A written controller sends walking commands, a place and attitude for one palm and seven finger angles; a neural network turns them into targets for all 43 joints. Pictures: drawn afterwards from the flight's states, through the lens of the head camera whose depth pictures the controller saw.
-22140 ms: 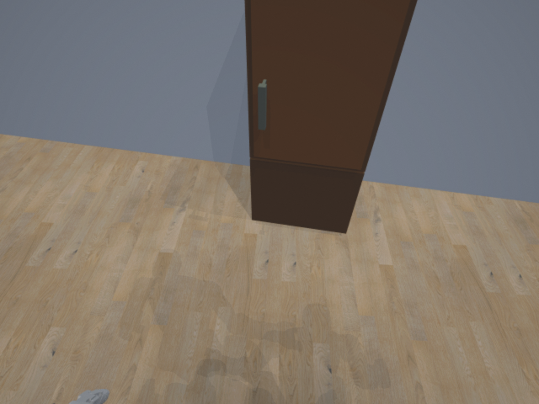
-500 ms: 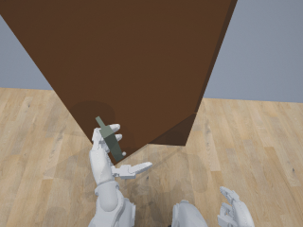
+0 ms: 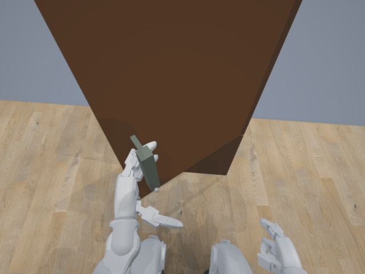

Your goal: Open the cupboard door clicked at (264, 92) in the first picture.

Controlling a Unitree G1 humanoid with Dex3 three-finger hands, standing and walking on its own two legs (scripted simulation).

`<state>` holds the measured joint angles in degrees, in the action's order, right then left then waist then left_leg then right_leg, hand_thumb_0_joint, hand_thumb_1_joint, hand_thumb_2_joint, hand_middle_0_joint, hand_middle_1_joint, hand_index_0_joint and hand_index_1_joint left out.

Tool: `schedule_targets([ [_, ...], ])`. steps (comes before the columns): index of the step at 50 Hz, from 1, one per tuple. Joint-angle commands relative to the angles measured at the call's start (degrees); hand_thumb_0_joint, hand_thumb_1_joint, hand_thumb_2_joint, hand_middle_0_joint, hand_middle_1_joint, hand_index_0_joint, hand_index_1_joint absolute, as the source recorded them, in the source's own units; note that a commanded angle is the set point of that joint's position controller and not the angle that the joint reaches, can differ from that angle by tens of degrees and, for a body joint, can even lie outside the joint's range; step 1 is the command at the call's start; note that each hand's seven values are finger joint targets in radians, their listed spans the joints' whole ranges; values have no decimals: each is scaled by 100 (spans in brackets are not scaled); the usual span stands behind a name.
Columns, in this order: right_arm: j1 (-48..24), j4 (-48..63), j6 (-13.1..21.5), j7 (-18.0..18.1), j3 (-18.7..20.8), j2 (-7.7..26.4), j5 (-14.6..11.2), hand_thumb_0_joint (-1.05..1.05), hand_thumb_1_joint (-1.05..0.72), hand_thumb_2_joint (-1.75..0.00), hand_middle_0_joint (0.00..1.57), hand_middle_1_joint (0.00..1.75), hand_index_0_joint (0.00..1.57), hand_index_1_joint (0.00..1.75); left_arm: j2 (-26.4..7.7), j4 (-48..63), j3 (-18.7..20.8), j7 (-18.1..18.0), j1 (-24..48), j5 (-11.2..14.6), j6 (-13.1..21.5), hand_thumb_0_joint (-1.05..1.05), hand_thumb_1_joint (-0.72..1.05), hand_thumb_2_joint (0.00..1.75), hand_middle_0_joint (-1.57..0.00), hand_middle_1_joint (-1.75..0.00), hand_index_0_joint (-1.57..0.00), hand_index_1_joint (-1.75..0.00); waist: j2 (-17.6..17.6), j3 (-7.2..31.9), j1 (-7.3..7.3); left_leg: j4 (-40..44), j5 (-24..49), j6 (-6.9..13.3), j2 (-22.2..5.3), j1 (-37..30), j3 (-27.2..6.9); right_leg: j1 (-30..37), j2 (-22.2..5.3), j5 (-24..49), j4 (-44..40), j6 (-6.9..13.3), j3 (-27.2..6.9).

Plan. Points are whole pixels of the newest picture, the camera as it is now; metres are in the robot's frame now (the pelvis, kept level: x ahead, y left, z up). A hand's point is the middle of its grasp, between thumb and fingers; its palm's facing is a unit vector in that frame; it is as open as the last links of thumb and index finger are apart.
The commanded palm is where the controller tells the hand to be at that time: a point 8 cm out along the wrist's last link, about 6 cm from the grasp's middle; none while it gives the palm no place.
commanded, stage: slide the hand sideways off the handle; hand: left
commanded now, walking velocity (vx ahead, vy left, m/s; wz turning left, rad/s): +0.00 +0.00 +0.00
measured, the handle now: (144, 164) +0.34 +0.11 +0.03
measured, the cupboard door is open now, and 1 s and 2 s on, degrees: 40 41 41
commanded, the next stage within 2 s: draw the hand back to the body in 1.08 s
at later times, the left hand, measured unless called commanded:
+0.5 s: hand (148, 209) +0.25 +0.09 +0.02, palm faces -0.12 -0.99 -0.01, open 15.8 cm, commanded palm +0.22 +0.16 +0.02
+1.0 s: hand (114, 227) +0.21 +0.15 +0.02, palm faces -0.01 -1.00 -0.05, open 16.1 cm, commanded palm +0.18 +0.21 +0.02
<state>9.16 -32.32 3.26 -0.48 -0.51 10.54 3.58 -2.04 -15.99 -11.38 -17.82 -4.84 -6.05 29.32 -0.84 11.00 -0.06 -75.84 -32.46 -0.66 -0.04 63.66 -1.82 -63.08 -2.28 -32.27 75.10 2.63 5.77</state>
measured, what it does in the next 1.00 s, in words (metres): stands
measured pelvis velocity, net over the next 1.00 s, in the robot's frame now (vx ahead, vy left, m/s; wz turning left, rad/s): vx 0.01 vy -0.01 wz -0.02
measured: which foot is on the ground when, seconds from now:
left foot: down 0.00-1.00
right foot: down 0.00-1.00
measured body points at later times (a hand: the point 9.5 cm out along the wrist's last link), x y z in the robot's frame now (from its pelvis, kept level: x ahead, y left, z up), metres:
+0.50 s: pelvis +0.01 +0.02 -0.01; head +0.10 +0.02 +0.43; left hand +0.25 +0.14 +0.02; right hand +0.20 -0.20 -0.10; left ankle +0.03 +0.13 -0.61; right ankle +0.04 -0.10 -0.61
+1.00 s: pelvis +0.01 -0.01 -0.02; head +0.10 -0.01 +0.42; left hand +0.21 +0.20 +0.03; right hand +0.21 -0.24 -0.10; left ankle +0.03 +0.13 -0.61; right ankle +0.04 -0.10 -0.61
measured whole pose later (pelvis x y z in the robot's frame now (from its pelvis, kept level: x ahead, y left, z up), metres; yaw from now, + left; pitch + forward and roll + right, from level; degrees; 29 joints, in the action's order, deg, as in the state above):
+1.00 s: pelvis +0.01 -0.01 -0.02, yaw -1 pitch +22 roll -1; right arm 9.5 -26.1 2.1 2.5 1.6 11.5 -0.5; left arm -10.1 5.4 2.0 8.2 -29.8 10.2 28.1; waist -0.7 12.0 0.9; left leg -82.1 -36.5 -1.4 -1.6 67.2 -2.4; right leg -66.8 -0.7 -35.5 80.6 3.3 6.1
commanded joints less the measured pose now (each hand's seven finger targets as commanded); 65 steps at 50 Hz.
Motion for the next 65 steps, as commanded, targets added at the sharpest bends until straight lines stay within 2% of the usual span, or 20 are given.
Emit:
schedule_targets([
  [1, -149, 992, 226, 92, 279, 742, -231, 0, -90, -90, 20, 30, 20, 30, 206, 1599, -823, 1773, 1074, 440, 486, 0, -50, 30, -15, -30, -15, -30, 8, 1616, -398, 914, 632, 201, 169, -1118, -55, 1108, 134, 961, -1308, -16, -518],
  [3, -202, 1179, 256, 108, 259, 765, -341, 0, -90, -90, 20, 30, 20, 30, 391, 1795, -660, 1943, 741, 1033, 257, 0, -50, 30, -15, -30, -15, -30, -83, 1664, -241, 1086, 688, 171, 175, -1287, -122, 1146, 184, 845, -1294, 12, -390],
  [6, -141, 1317, 196, 91, 290, 818, -373, 0, -90, -90, 20, 30, 20, 30, 369, 1903, -330, 1795, 61, 1301, -50, 0, -50, 30, -15, -30, -15, -30, 303, 1660, -145, 1137, 880, 159, 148, -1291, -160, 1147, 219, 963, -1215, -40, -263],
  [8, -106, 1401, 158, 65, 290, 833, -341, 0, -90, -90, 20, 30, 20, 30, 148, 1956, -130, 1557, -309, 1124, -89, 0, -50, 30, -15, -30, -15, -30, 306, 1607, -17, 1153, 1048, 135, 148, -1181, -193, 1100, 221, 1018, -1040, -17, -206],
  [9, -111, 1423, 149, 37, 295, 804, -313, 0, -90, -90, 20, 30, 20, 30, 168, 2145, -200, 1444, -230, 1010, -53, 0, -50, 30, -15, -30, -15, -30, 312, 1590, -92, 1081, 1090, 139, 139, -1200, -168, 980, 204, 1066, -998, -40, -215],
  [10, -73, 1440, 132, 8, 312, 794, -298, 0, -90, -90, 20, 30, 20, 30, 55, 2180, -75, 1342, -495, 906, -12, 0, -50, 30, -15, -30, -15, -30, 307, 1603, -17, 1089, 1113, 107, 132, -1185, -167, 967, 212, 1044, -922, -28, -201],
  [14, -97, 1533, 57, -64, 300, 764, -228, 0, -90, -90, 20, 30, 20, 30, -158, 2362, 67, 1036, -758, 572, 111, 0, -50, 30, -15, -30, -15, -30, 228, 1484, 17, 1021, 1066, 83, 146, -996, -144, 847, 219, 961, -815, -9, -240],
  [18, -56, 1611, -30, -74, 294, 744, -215, 0, -90, -90, 20, 30, 20, 30, -391, 2411, 378, 957, -1119, 507, 136, 0, -50, 30, -15, -30, -15, -30, 148, 1461, 93, 995, 995, 72, 159, -901, -116, 874, 265, 921, -797, 6, -273],
  [21, -62, 1661, -67, -74, 287, 719, -244, 0, -90, -90, 20, 30, 20, 30, -330, 2725, 344, 1060, -1338, 626, 140, 0, -50, 30, -15, -30, -15, -30, -24, 1601, 79, 972, 1118, 55, 156, -1052, -78, 932, 281, 1106, -792, -8, -286],
  [32, -56, 1592, 56, 113, 320, 685, -300, 0, -90, -90, 20, 30, 20, 30, -691, 3129, 809, 1662, -2086, 1103, 281, 0, -50, 30, -15, -30, -15, -30, 310, 1521, -30, 660, 1161, 104, 159, -698, -45, 1119, 322, 1417, -798, -87, -362],
  [33, -74, 1575, 61, 142, 337, 684, -302, 0, -90, -90, 20, 30, 20, 30, -835, 3105, 970, 1717, -2194, 1117, 304, 0, -50, 30, -15, -30, -15, -30, 252, 1520, 48, 650, 1245, 102, 164, -647, -53, 1172, 329, 1457, -751, -57, -359],
  [40, -163, 1549, 133, 224, 400, 668, -358, 0, -90, -90, 20, 30, 20, 30, -1020, 3251, 1302, 2213, -2669, 1440, 347, 0, -50, 30, -15, -30, -15, -30, 136, 1610, 74, 445, 1209, 124, 171, -507, 45, 1233, 315, 1504, -775, -104, -501],
  [43, -197, 1539, 138, 270, 421, 673, -381, 0, -90, -90, 20, 30, 20, 30, -1120, 3279, 1462, 2385, -2768, 1586, 278, 0, -50, 30, -15, -30, -15, -30, 91, 1560, 85, 396, 1175, 140, 176, -340, 37, 1311, 313, 1433, -817, -105, -560],
  [47, -203, 1474, 164, 346, 453, 675, -426, 0, -90, -90, 20, 30, 20, 30, -1317, 3248, 1771, 2606, -2687, 1744, 242, 0, -50, 30, -15, -30, -15, -30, 330, 1468, 19, 226, 918, 136, 141, -75, 64, 1354, 257, 1142, -975, -191, -800],
  [51, -186, 1433, 240, 414, 446, 704, -450, 0, -90, -90, 20, 30, 20, 30, -1376, 3301, 1750, 2946, -2569, 1887, 273, 0, -50, 30, -15, -30, -15, -30, 267, 1409, -86, 107, 810, 161, 124, 23, 54, 1264, 222, 1014, -1043, -228, -909],
  [55, -200, 1416, 327, 465, 445, 749, -469, 0, -90, -90, 20, 30, 20, 30, -1447, 3297, 1835, 3214, -2522, 2071, 237, 0, -50, 30, -15, -30, -15, -30, 206, 1424, -82, 50, 690, 176, 117, 103, 39, 1189, 210, 675, -1088, -222, -962],
  [59, -240, 1434, 390, 476, 455, 782, -472, 0, -90, -90, 20, 30, 20, 30, -1428, 3313, 1851, 3237, -2512, 2121, 135, 0, -50, 30, -15, -30, -15, -30, 101, 1357, -24, 126, 702, 183, 112, -29, -2, 945, 278, 464, -996, -160, -804],
  [62, -163, 1611, 374, 478, 458, 767, -503, 0, -90, -90, 20, 30, 20, 30, -1775, 4260, 2086, 3077, -2676, 2140, 6, 0, -50, 30, -15, -30, -15, -30, -320, 1824, 193, 545, 925, 192, 125, -624, 23, 1339, 299, 631, -1112, -111, -712],
  [63, -140, 1657, 341, 495, 467, 757, -519, 0, -90, -90, 20, 30, 20, 30, -1925, 4444, 2215, 3002, -2800, 2144, -97, 0, -50, 30, -15, -30, -15, -30, -329, 1878, 243, 696, 999, 199, 123, -747, 6, 1474, 336, 690, -1151, -97, -630],
  [65, -84, 1700, 283, 501, 461, 710, -562, 0, -90, -90, 20, 30, 20, 30, -1820, 4616, 2160, 2880, -3071, 2090, -296, 0, -50, 30, -15, -30, -15, -30, -379, 1747, 224, 972, 1086, 192, 127, -1095, 6, 1532, 363, 856, -1271, -110, -472],
])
